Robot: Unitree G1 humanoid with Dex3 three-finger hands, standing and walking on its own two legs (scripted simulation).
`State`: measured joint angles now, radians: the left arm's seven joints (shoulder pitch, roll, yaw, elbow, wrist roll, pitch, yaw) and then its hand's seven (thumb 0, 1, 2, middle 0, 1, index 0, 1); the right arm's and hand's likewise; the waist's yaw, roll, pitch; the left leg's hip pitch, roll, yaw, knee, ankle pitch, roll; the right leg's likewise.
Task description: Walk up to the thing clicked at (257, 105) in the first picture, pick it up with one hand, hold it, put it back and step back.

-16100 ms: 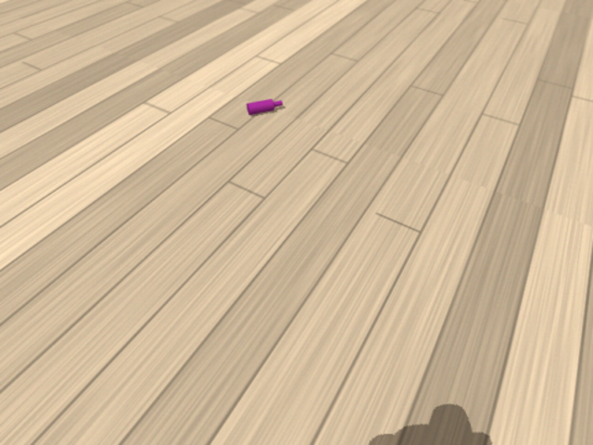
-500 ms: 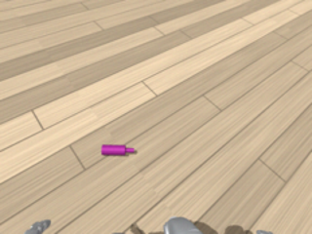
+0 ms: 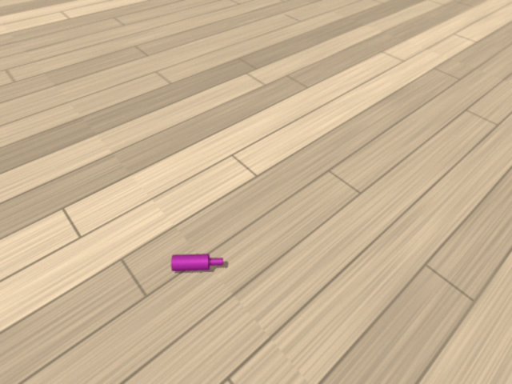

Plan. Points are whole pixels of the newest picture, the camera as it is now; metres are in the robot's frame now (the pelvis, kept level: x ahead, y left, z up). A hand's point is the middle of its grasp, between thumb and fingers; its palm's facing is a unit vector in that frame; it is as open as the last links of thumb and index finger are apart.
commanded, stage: walk up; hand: left
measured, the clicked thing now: (197, 262) +0.72 +0.24 -0.73
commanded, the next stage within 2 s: stand in 0.58 s
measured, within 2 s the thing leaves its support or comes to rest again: neither
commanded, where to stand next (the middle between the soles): +0.36 +0.01 m, yaw +3 degrees
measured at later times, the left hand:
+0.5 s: hand out of the picture +0.12 +0.26 -0.14, palm faces +0.03 -0.94 -0.35, open 7.4 cm
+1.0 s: hand out of the picture +0.08 +0.25 -0.14, palm faces -0.02 -0.94 -0.34, open 7.4 cm
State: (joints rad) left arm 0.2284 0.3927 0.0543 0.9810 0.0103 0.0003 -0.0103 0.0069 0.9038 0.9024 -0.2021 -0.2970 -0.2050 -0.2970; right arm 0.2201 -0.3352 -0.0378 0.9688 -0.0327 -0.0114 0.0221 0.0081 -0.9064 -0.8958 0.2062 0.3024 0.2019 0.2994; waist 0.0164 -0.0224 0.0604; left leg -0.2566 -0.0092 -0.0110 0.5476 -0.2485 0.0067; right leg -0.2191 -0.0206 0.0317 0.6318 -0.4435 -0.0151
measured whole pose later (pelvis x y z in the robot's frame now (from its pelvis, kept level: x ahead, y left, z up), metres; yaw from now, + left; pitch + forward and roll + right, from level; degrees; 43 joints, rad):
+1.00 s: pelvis +0.01 +0.00 +0.02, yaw +0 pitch -3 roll +0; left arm 0.10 0.35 0.00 1.13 0.01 -0.01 0.00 0.00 0.90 0.90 -0.20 -0.30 -0.20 -0.30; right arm 0.07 -0.34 -0.01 1.13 -0.01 -0.01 0.01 0.01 -0.91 -0.90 0.21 0.30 0.20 0.30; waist 0.00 0.00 0.07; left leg -0.14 0.00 -0.04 0.33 -0.14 -0.01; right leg -0.07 -0.01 0.01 0.31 -0.20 0.02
